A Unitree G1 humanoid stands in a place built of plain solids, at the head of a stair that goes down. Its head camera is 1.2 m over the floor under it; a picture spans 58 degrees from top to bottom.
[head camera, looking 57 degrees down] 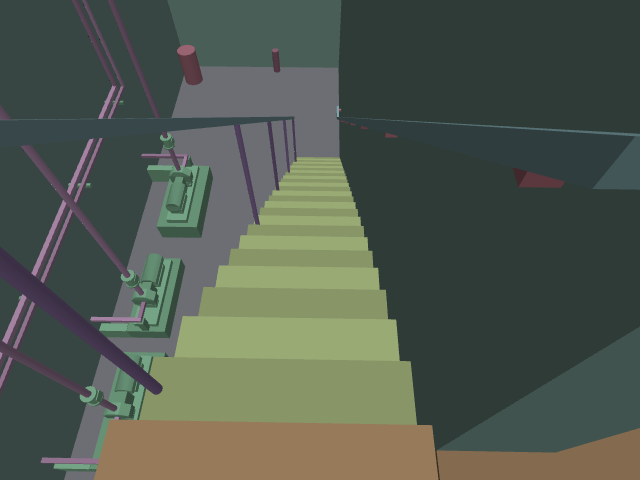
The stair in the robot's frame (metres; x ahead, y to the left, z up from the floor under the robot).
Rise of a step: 0.20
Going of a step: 0.23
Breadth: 0.84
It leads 1 degrees to the right of straight ahead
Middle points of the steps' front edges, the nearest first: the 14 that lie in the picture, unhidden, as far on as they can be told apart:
0.22 0.13 0.00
0.44 0.12 -0.20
0.67 0.12 -0.40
0.90 0.12 -0.59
1.13 0.11 -0.79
1.35 0.11 -0.99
1.58 0.11 -1.19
1.81 0.10 -1.39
2.04 0.10 -1.59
2.26 0.09 -1.78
2.49 0.09 -1.98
2.72 0.09 -2.18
2.95 0.08 -2.38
3.17 0.08 -2.57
